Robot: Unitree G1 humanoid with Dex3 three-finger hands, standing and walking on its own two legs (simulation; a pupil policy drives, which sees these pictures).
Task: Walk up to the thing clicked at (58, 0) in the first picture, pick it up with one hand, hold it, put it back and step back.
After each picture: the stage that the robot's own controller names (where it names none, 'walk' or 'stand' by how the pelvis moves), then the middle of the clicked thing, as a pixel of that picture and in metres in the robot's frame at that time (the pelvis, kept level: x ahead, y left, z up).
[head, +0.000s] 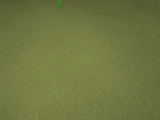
stand; (59, 4) +2.19 +0.36 -0.72
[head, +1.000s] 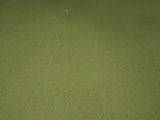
walk; (67, 14) +2.04 +0.19 -0.71
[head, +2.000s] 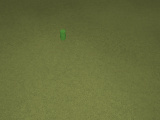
walk; (62, 34) +1.37 +0.17 -0.72
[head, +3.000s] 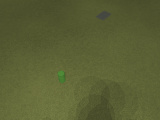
walk; (61, 76) +0.83 +0.21 -0.71
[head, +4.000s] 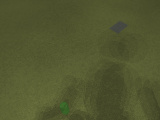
walk; (64, 108) +0.50 +0.21 -0.70
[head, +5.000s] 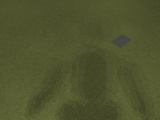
stand; out of the picture +0.30 +0.15 -0.70
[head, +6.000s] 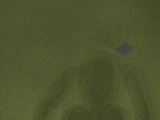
stand; out of the picture +0.30 +0.16 -0.72
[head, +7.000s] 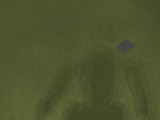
stand; out of the picture +0.29 +0.16 -0.73
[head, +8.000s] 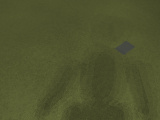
stand; out of the picture +0.28 +0.16 -0.73
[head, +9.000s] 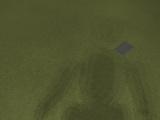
stand; out of the picture +0.28 +0.17 -0.73
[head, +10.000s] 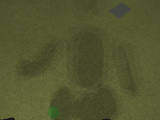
go down; (53, 112) +0.31 +0.16 -0.61
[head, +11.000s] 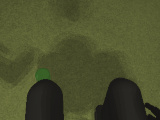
go down; (43, 77) +0.38 +0.17 -0.31
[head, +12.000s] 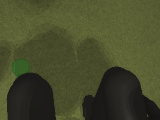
close in; (21, 69) +0.37 +0.19 -0.26
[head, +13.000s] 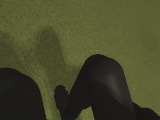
close; out of the picture +0.37 +0.21 -0.23
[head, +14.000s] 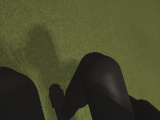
close; out of the picture +0.38 +0.22 -0.22
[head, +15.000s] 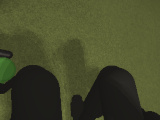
lift; out of the picture +0.31 +0.24 -0.15
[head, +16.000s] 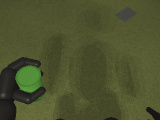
lift; (31, 85) +0.31 +0.17 +0.03
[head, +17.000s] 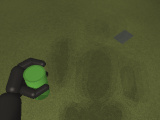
hold; (37, 83) +0.32 +0.17 +0.03
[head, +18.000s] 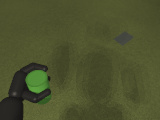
hold; (39, 87) +0.31 +0.17 +0.02
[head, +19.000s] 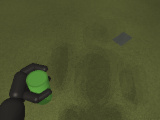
crouch; (40, 88) +0.31 +0.16 +0.02
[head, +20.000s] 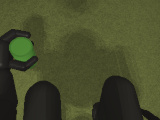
lower; (24, 54) +0.42 +0.18 -0.08
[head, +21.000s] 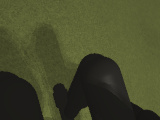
lower; out of the picture +0.41 +0.26 -0.20
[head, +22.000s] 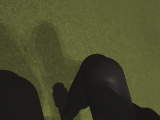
lower; out of the picture +0.39 +0.24 -0.22
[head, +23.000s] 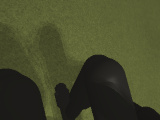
lower; out of the picture +0.38 +0.25 -0.21
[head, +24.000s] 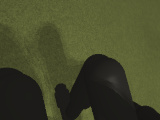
lower; out of the picture +0.39 +0.24 -0.21
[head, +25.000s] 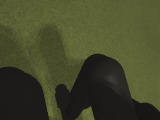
open; out of the picture +0.37 +0.22 -0.22
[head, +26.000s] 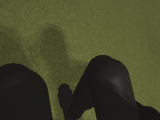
stand; out of the picture +0.37 +0.22 -0.22
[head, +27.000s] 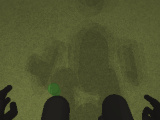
walk; (54, 90) +0.36 +0.16 -0.48
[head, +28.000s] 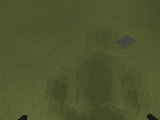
stand; out of the picture +0.30 +0.15 -0.66
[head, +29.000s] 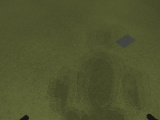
stand; out of the picture +0.31 +0.16 -0.67
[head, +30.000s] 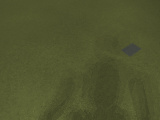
stand; out of the picture +0.32 +0.15 -0.72
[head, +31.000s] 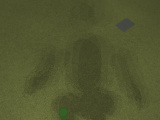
walk; (63, 113) +0.36 +0.10 -0.71
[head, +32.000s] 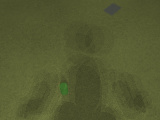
walk; (63, 88) +0.57 +0.16 -0.69
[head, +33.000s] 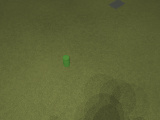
stand; (66, 61) +0.91 +0.18 -0.69
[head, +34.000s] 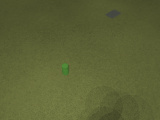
stand; (65, 69) +0.91 +0.19 -0.71
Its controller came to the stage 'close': yes
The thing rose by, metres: 0.73
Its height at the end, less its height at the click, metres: +0.00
